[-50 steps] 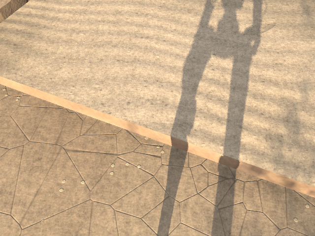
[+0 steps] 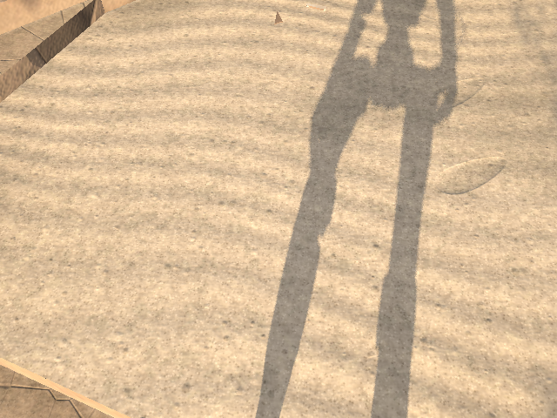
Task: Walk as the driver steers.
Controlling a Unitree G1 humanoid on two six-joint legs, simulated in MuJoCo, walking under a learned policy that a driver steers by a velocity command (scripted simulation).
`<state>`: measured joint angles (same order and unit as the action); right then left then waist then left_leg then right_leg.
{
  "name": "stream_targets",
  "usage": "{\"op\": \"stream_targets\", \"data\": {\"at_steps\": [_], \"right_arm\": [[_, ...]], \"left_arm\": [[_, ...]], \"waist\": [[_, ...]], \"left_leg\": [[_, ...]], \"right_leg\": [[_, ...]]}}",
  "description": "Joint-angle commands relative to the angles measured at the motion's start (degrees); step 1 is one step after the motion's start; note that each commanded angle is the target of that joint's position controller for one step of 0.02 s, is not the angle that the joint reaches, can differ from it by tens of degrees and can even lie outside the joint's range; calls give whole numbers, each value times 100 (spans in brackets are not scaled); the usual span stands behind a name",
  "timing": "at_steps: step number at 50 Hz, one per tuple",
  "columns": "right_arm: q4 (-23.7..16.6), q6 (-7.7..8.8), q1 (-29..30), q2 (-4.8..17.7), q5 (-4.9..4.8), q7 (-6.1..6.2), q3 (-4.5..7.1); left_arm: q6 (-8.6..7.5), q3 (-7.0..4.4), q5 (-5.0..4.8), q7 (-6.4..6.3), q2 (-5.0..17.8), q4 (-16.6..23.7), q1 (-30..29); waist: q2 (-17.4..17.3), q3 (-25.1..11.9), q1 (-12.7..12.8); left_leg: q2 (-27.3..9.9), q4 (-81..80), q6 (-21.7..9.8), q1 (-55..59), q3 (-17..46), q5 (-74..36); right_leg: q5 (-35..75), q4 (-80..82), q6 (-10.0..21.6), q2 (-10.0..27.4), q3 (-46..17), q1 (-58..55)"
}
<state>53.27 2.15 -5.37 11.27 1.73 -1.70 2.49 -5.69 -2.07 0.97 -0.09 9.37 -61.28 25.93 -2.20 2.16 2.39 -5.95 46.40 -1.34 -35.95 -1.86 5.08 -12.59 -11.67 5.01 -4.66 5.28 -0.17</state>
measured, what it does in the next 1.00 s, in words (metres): climbs, turning right: left foot, then right foot 0.08 m higher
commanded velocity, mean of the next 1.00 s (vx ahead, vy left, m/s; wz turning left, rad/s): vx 0.50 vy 0.00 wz -0.43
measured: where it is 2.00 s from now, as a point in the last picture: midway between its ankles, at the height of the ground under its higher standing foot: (424, 223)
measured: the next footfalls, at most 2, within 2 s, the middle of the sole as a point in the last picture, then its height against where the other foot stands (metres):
left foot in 0.14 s outside the picture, level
right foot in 0.64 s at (359, 410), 0.08 m higher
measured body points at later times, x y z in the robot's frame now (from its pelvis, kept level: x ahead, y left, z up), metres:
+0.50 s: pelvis +0.26 +0.03 +0.00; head +0.29 +0.03 +0.45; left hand +0.51 +0.18 -0.09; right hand +0.11 -0.17 -0.14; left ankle +0.19 +0.13 -0.75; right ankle +0.35 -0.10 -0.55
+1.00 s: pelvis +0.52 -0.10 +0.08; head +0.55 -0.13 +0.52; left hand +0.68 +0.14 -0.04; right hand +0.60 -0.39 -0.02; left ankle +0.73 -0.01 -0.59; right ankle +0.44 -0.09 -0.67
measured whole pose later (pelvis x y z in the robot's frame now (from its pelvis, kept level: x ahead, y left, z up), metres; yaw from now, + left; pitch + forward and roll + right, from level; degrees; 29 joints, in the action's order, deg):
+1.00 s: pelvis +0.52 -0.10 +0.08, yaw -29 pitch +4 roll +1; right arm 37.3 0.9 -5.5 12.8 2.9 -1.1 1.6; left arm -4.1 -4.0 -0.1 -0.6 14.2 -45.9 22.7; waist -1.9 -0.5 3.5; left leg -6.3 54.3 1.7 -45.3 0.6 4.7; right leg -14.0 -17.4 8.8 -9.7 -5.5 6.2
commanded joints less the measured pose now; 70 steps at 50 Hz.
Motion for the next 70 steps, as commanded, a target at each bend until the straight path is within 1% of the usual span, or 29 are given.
{"op": "stream_targets", "data": {"at_steps": [1,5,8,9,10,11,13,15,19,22,26,28,30,32,33,34,36,37,41,48,54,56,59,60,61,62,63,65,70], "right_arm": [[-352,29,379,72,-43,39,-45],[-546,132,478,183,-34,95,-14],[-42,298,-1340,530,-4,223,173],[156,353,-2198,1045,121,290,345],[81,358,-2192,1472,246,268,376],[82,255,-2177,1461,63,220,422],[67,289,-1504,347,17,138,142],[266,325,-1637,55,23,203,36],[601,460,-2103,33,84,153,-39],[616,501,-1927,149,90,154,-100],[440,507,-1979,518,-81,392,-42],[379,473,-2182,834,-184,432,46],[222,366,-2219,1153,-90,425,187],[-80,328,-2244,1294,-134,266,310],[-668,334,-2255,351,-127,107,122],[-953,405,-1869,615,19,-13,205],[-1251,437,-1307,480,-18,65,160],[-1380,401,-1222,265,4,162,82],[-1513,25,-1308,465,103,180,77],[-1947,-92,147,406,122,57,-35],[-2174,-9,1127,515,23,-40,-92],[-2190,50,1062,598,-13,-43,-76],[-1768,118,-335,945,-57,106,89],[-1550,177,-1211,1050,-32,191,148],[-1391,200,-2150,1379,91,288,239],[-1304,185,-2184,1857,170,236,383],[-1371,120,-1887,1338,-105,134,304],[-1417,115,-1103,830,-106,94,173],[-1088,267,-1485,972,-176,97,197]], "left_arm": [[-47,-94,39,-48,682,148,402],[27,-101,114,-115,766,158,351],[52,-136,-35,-59,879,271,-8],[13,-91,-161,-12,686,427,-118],[10,25,-177,-36,28,617,24],[101,-143,-214,-84,480,622,128],[192,-171,-55,-73,376,821,-690],[345,-178,48,3,123,997,-848],[559,73,-38,-69,-484,1885,-1988],[557,188,54,-44,-305,2543,-2679],[613,186,113,132,-84,2648,-2614],[639,177,97,105,-65,2600,-2511],[610,76,58,83,215,2488,-1841],[465,-176,27,116,765,2325,-863],[414,-396,38,116,1558,2300,-1241],[513,-563,-16,67,1819,2405,-1194],[433,-421,7,25,1241,2073,-1346],[353,-387,3,-12,1072,1898,-1371],[144,-297,-50,12,859,1900,-1323],[95,-346,-132,-80,1142,1759,-43],[91,-303,-40,-110,1208,1603,450],[70,-296,-4,-130,1285,1563,369],[20,-298,42,-135,1465,1549,73],[8,-296,5,-110,1480,1592,-136],[-20,-219,-7,-74,1222,1788,-224],[60,-158,-239,-45,783,1790,774],[72,-184,77,-56,1208,1770,412],[52,-140,126,17,1128,2021,-504],[265,-24,228,127,863,2190,-605]], "waist": [[736,209,2],[684,256,-146],[277,-735,-947],[-161,-1219,-1230],[-880,-1283,-752],[-761,-1536,-830],[-165,-159,-595],[-295,98,-344],[-204,305,-132],[-31,578,167],[6,146,181],[-160,-304,139],[-737,-999,374],[-738,-1809,710],[1089,-1929,152],[1049,-2154,271],[-39,-632,-71],[-62,-171,-330],[27,-277,-616],[422,-465,91],[580,-117,473],[661,-93,345],[799,-621,-349],[728,-986,-839],[285,-1686,-1183],[-1345,-2262,-599],[-295,-1937,-586],[260,-570,-326],[-113,-297,-16]], "left_leg": [[245,-358,-36,80,-347,-106],[396,-715,-267,143,-251,523],[685,-1784,-469,3138,-378,400],[-445,-2334,-713,4638,919,475],[-1914,-2580,-877,5399,2720,-1081],[-2202,-2871,-1480,5006,3286,-504],[-1608,-3226,-1125,3608,2012,893],[-1230,-3418,-771,2926,1249,1076],[-1314,-3608,-646,2634,630,1301],[-894,-4068,-363,1718,-204,1298],[-661,-4328,-645,2116,-1114,-1588],[-875,-3658,-665,3259,-1319,-5012],[-1116,-1854,-531,4430,-1428,-7242],[-1167,861,-318,3556,-1267,-5644],[-99,3095,77,941,-1079,751],[678,4742,180,-269,327,1338],[190,5001,22,-977,460,732],[44,4806,31,-986,404,960],[-136,3280,134,-562,411,1118],[79,767,334,-1088,33,-165],[364,-849,103,-937,-219,-537],[529,-1242,-107,-371,-229,-381],[1012,-1660,-455,1552,-281,219],[752,-2030,-634,2742,-68,-260],[-257,-1826,-914,4172,893,-20],[-1904,-2016,-2056,5596,3813,-636],[-1557,-2687,-1969,4964,4434,-37],[-1057,-3070,-1688,3553,2997,-6],[-277,-3437,-1431,2619,1841,-1212]], "right_leg": [[2997,154,593,1582,-690,28],[4057,-484,707,1845,-1036,-507],[4679,-2817,408,1240,-687,487],[2703,-4440,217,851,-606,1793],[-1756,-6073,54,248,-415,3420],[-1485,-7019,63,276,-695,3813],[-896,-7619,106,730,-579,4427],[-751,-8343,141,809,-518,4614],[-1063,-10287,341,673,-721,6653],[-589,-8946,302,644,-509,6442],[-194,-6220,204,774,336,4621],[-542,-5273,450,450,793,3902],[-1343,-4606,699,44,839,3413],[-1335,-3078,996,-80,-377,1322],[-1725,-1605,1558,1530,-3748,-67],[-1722,-213,1892,2057,-6373,-213],[-998,-525,1563,1953,-4588,1057],[101,-753,1326,1622,-3769,1660],[1549,-662,1057,869,-2236,1980],[3335,-307,458,834,-1933,231],[3819,-271,365,1113,-2009,-726],[4422,-422,317,1210,-1971,-775],[6346,-1727,100,1151,-1828,-622],[5890,-2724,77,1018,-1683,-138],[3873,-4236,99,703,-1457,820],[-1443,-6524,-291,-436,-929,2817],[-1382,-6798,-147,-154,-1265,3214],[-608,-6342,-184,337,-1071,3504],[-523,-5179,-506,690,-765,3264]]}}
